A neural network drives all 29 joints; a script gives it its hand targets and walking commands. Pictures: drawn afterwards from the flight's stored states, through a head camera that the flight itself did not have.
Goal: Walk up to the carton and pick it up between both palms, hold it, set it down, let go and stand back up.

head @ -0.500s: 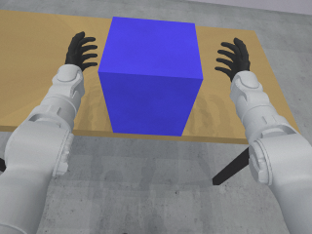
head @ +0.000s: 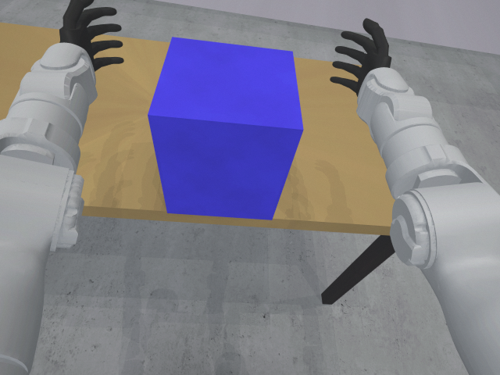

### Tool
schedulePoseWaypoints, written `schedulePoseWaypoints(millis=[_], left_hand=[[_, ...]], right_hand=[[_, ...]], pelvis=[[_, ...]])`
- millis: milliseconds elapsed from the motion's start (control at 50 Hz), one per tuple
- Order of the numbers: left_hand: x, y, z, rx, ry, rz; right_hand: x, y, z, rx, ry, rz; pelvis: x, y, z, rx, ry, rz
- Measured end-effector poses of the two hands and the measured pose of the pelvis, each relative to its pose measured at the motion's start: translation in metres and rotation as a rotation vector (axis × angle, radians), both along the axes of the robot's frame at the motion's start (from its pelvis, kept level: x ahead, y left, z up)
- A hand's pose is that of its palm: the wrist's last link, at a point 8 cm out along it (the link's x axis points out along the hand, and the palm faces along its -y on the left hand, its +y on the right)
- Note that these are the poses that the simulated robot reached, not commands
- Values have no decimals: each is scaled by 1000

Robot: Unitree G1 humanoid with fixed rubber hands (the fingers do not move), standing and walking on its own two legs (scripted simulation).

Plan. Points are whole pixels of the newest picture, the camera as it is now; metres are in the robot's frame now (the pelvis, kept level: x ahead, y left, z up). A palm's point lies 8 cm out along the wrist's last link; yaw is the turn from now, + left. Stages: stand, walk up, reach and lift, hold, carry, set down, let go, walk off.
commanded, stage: set down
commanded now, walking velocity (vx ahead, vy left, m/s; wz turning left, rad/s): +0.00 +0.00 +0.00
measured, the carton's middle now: (226, 136) +0.52 +0.03 +0.06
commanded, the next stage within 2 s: none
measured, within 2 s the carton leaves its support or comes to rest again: neither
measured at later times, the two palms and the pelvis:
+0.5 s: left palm (77, 80) +0.47 +0.24 +0.19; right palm (359, 109) +0.46 -0.16 +0.19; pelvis +0.01 +0.01 +0.01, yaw -1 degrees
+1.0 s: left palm (67, 147) +0.40 +0.25 +0.14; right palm (355, 163) +0.40 -0.15 +0.14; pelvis +0.00 +0.02 +0.01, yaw -1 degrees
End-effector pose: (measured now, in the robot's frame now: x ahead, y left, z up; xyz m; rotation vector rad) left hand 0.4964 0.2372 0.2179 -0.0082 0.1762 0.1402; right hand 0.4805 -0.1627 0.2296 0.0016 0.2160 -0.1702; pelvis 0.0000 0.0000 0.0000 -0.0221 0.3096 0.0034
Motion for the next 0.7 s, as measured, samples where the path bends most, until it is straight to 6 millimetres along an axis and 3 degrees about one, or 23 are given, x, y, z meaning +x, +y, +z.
schedulePoseWaypoints(millis=[120, 220, 380, 540, 700], left_hand=[[-1, 0, 9, -10, 19, 1], [-5, 4, 10, 2, 34, 5], [-12, 8, -1, 26, 43, -21], [-28, 1, -32, 46, 78, -55], [-49, -3, -58, 26, 90, -68]], right_hand=[[-2, -4, 16, 0, 8, -3], [-4, -1, 17, 16, 8, 5], [-9, 7, -13, 23, 36, 6], [-24, 5, -49, 50, 55, -3], [-43, 0, -58, 35, 15, 11]], pelvis=[[2, 0, 4, 5, -34, -6], [5, 2, 7, 7, -57, -13], [8, 6, 10, 7, -104, -8], [9, 10, 12, 1, -159, -12], [6, 11, 13, 3, -207, -28]])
